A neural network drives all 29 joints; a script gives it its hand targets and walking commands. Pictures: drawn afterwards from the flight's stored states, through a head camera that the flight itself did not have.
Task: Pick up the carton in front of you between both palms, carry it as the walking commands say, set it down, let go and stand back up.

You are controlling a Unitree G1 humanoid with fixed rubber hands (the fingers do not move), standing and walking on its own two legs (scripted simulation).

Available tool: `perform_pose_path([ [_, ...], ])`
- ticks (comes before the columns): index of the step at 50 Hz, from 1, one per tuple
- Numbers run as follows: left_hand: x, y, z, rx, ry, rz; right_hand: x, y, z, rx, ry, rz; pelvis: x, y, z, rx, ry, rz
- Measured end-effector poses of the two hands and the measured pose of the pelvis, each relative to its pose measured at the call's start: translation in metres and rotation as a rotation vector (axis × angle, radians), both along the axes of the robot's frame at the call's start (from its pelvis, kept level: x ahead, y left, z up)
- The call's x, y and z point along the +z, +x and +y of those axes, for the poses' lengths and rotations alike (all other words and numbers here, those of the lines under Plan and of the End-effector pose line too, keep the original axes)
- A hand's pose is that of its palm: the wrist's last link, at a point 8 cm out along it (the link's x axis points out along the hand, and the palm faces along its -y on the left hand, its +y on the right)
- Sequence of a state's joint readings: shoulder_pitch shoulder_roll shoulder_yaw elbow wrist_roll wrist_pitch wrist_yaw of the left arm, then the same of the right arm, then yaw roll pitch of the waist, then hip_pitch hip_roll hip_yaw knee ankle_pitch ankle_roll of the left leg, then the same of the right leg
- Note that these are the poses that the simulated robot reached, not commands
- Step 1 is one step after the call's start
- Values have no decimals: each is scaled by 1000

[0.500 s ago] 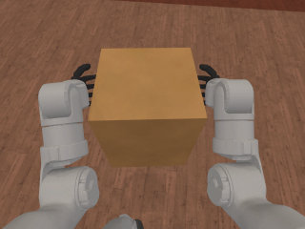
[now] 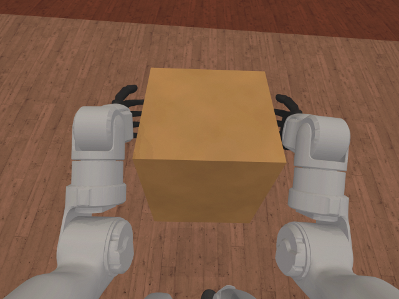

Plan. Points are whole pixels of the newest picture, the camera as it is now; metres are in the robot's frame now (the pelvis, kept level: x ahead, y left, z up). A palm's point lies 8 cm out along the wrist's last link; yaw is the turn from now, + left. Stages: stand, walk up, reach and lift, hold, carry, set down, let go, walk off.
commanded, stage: carry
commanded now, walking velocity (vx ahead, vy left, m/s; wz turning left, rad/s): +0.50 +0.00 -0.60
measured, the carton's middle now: (204, 152) +0.38 +0.03 +0.07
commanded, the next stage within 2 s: none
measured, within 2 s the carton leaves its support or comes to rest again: neither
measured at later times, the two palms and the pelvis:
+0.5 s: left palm (206, 5) +0.72 +0.06 +0.21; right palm (330, 46) +0.59 -0.21 +0.20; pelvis +0.30 +0.05 +0.06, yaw -18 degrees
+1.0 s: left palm out of the picture +0.98 -0.15 +0.23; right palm out of the picture +0.84 -0.41 +0.23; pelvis +0.57 -0.10 +0.08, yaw -34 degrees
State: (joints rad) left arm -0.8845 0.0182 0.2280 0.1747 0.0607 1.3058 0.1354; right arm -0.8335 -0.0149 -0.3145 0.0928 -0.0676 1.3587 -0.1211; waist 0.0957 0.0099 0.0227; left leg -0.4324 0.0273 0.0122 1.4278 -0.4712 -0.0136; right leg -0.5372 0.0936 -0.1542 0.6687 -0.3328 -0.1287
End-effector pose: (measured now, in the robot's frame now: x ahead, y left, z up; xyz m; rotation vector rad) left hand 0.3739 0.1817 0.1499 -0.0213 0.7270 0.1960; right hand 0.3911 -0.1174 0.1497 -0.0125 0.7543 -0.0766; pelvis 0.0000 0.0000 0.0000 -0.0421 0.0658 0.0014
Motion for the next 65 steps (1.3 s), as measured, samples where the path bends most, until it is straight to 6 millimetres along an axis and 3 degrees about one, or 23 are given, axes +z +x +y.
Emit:
perform_pose_path([
  [6, 18, 73, -4, -19, -7, -18, 18, 67, -4, -45, 28, -17, 20, 64, 9, -61, 25, 12],
  [11, 43, 154, -15, -75, -26, -81, 38, 123, -15, -123, 38, -81, 25, 130, 27, -114, 37, 29],
  [15, 47, 224, -30, -168, -38, -83, 43, 163, -28, -197, -2, -85, 19, 191, 44, -171, 67, 18],
  [21, 46, 299, -83, -343, -46, 22, 37, 184, -65, -327, -48, 23, 44, 260, 51, -256, 50, 3],
  [25, 58, 343, -124, -436, -50, 14, 51, 204, -97, -416, -52, 16, 57, 300, 46, -314, 35, 2],
  [32, 86, 426, -199, -524, -64, -69, 80, 266, -162, -517, -51, -70, 57, 383, 11, -410, 26, 8],
  [37, 86, 484, -247, -527, -25, -76, 77, 328, -212, -511, -32, -72, 44, 446, -36, -457, -7, -13],
  [44, 67, 541, -284, -528, 28, 42, 63, 395, -254, -517, 24, 44, 69, 508, -71, -534, 27, -5],
  [49, 79, 596, -324, -553, -2, -4, 72, 438, -289, -575, 34, -10, 78, 560, -91, -588, 43, 2],
  [54, 96, 663, -381, -624, -50, -67, 89, 480, -331, -661, 7, -81, 76, 628, -113, -639, 60, 12],
  [58, 98, 709, -431, -714, -67, -51, 94, 502, -363, -729, -44, -57, 80, 680, -132, -662, 78, -12],
  [65, 113, 752, -513, -812, -33, 26, 101, 518, -421, -821, -20, 23, 113, 740, -171, -659, 55, 11],
])
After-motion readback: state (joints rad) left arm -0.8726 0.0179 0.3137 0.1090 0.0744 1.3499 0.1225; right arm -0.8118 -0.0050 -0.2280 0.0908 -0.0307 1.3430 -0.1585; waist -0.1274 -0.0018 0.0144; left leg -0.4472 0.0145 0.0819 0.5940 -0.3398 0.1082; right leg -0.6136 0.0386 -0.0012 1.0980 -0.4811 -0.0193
